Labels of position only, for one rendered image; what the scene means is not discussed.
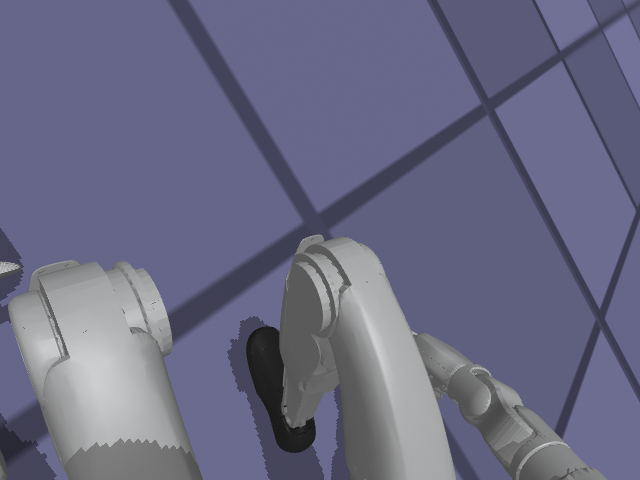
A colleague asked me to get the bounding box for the right robot foot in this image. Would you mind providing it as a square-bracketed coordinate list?
[246, 327, 316, 453]

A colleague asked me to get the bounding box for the right robot hand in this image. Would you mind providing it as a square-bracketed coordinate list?
[411, 331, 473, 399]

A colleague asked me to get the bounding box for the right robot arm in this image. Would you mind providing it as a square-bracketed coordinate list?
[447, 364, 608, 480]

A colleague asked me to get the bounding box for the left robot hand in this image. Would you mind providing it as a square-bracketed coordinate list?
[0, 262, 22, 278]

